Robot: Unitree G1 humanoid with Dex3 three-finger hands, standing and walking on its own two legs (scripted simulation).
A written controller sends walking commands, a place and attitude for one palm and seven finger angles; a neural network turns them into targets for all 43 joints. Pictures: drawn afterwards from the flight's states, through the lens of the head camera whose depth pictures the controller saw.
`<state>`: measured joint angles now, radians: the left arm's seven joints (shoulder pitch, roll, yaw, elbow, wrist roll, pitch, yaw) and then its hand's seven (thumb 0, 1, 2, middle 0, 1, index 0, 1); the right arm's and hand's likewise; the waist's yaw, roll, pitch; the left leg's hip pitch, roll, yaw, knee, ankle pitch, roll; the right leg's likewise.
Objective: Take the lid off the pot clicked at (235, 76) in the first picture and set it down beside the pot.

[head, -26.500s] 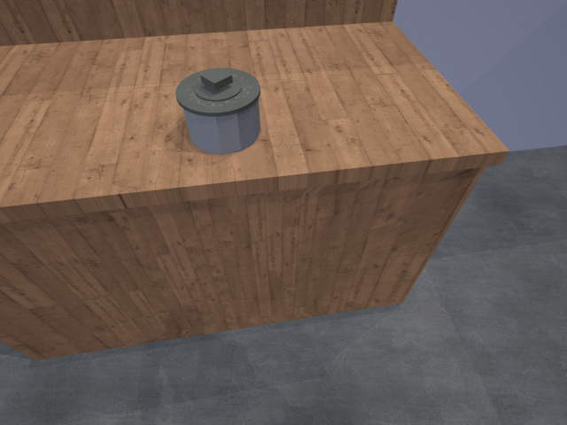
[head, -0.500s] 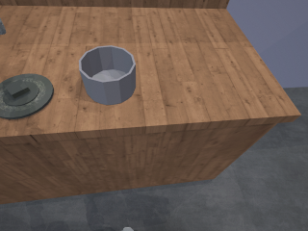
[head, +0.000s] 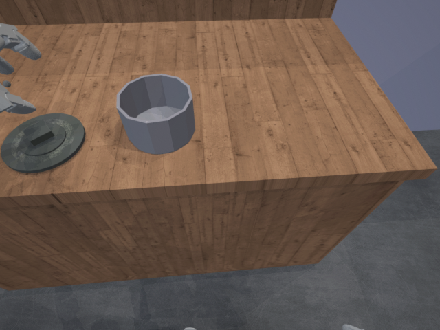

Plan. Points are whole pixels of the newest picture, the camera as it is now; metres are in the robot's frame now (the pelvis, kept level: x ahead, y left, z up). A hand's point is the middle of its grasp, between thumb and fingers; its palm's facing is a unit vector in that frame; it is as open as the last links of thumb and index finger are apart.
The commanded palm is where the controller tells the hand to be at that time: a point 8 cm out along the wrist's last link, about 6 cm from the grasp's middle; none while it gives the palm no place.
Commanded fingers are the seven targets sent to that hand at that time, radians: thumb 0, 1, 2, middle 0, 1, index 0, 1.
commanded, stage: draw the hand back to the body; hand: left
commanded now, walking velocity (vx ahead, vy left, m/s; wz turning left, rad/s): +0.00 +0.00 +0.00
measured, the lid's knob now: (38, 132) +0.48 +0.38 +0.06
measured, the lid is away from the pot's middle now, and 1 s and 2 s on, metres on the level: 0.25 0.25 0.25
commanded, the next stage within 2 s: step back with the hand held close in 1.72 s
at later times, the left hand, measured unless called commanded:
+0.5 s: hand (21, 76) +0.39 +0.26 +0.26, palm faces +0.54 -0.80 -0.25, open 9.8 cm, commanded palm +0.33 +0.29 +0.26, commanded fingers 0.00 0.48 0.85 -0.29 -0.49 -0.29 -0.49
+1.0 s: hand (27, 131) +0.31 +0.22 +0.25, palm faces +0.53 -0.81 -0.24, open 7.6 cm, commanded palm +0.25 +0.25 +0.25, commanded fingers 0.00 0.90 0.90 -0.20 -0.30 -0.20 -0.30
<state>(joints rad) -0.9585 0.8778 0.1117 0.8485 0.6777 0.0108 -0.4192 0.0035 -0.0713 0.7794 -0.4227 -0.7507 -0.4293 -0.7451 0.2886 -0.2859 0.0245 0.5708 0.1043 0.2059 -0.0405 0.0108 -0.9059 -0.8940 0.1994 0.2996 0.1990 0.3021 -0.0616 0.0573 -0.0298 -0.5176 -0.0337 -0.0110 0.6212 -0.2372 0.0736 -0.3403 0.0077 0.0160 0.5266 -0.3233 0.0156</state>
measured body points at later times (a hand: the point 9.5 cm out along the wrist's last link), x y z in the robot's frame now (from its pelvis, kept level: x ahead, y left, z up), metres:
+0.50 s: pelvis +0.03 -0.05 +0.01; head +0.03 -0.07 +0.46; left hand +0.36 +0.30 +0.27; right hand +0.16 -0.32 -0.09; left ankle +0.04 +0.07 -0.73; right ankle -0.04 -0.16 -0.73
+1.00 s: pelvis +0.03 -0.07 +0.02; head +0.01 -0.09 +0.47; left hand +0.27 +0.26 +0.26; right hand +0.22 -0.30 -0.07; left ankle +0.04 +0.07 -0.73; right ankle -0.04 -0.16 -0.73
